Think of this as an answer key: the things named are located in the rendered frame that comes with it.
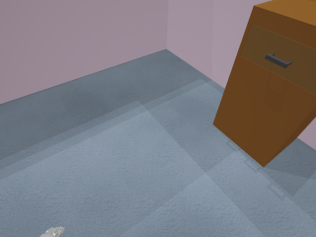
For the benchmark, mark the left robot hand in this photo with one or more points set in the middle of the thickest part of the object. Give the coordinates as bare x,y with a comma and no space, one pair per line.
53,232

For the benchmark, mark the cabinet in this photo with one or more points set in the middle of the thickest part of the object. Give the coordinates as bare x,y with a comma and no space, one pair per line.
261,111

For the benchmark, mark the drawer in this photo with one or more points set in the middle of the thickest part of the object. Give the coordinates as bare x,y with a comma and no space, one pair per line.
302,70

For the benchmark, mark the handle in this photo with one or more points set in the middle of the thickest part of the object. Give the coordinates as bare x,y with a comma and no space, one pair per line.
277,61

